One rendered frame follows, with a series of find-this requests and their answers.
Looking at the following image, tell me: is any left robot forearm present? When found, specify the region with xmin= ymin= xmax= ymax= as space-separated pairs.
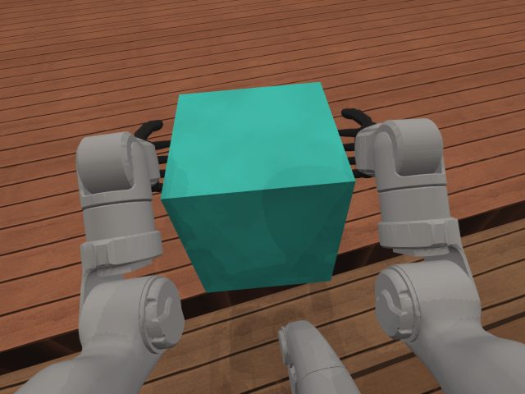
xmin=75 ymin=131 xmax=163 ymax=343

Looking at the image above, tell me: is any right robot hand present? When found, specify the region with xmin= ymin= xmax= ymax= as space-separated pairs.
xmin=338 ymin=108 xmax=376 ymax=178

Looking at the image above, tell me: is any right robot forearm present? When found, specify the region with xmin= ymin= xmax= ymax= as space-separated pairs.
xmin=354 ymin=118 xmax=482 ymax=316

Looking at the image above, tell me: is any left robot hand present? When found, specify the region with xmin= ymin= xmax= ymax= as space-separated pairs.
xmin=135 ymin=120 xmax=171 ymax=192

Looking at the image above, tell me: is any robot left upper arm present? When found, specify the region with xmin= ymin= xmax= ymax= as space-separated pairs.
xmin=14 ymin=275 xmax=185 ymax=394

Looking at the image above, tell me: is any robot right upper arm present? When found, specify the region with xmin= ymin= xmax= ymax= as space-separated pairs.
xmin=375 ymin=259 xmax=525 ymax=394

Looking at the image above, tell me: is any robot right thigh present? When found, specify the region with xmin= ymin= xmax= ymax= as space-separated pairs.
xmin=278 ymin=320 xmax=361 ymax=394

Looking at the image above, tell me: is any carton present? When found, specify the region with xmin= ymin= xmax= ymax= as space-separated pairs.
xmin=161 ymin=82 xmax=356 ymax=293

